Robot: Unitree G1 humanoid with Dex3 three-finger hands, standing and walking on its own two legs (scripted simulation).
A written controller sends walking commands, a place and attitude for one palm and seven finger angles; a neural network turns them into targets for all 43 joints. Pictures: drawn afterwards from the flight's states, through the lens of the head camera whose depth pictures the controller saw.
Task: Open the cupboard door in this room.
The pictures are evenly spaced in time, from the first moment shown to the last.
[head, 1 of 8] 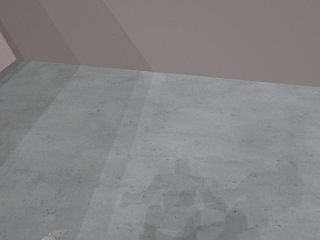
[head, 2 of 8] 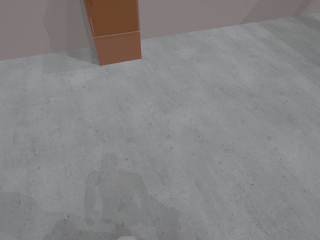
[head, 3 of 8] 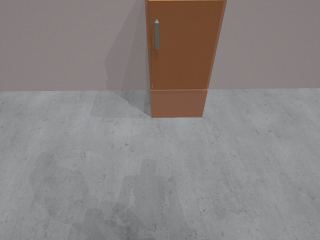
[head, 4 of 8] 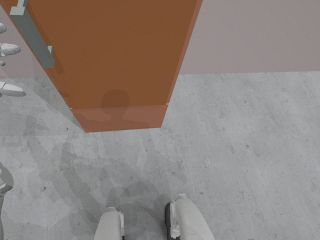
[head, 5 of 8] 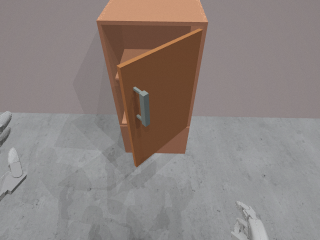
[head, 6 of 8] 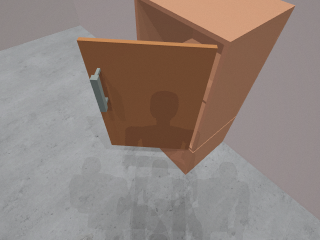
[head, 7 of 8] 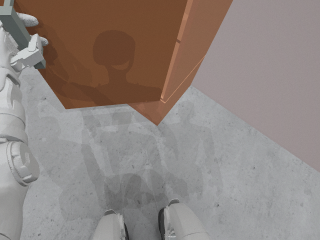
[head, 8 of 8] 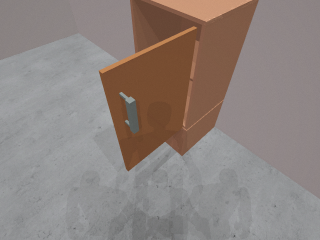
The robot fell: no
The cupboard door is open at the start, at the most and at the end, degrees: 0 90 90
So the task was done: yes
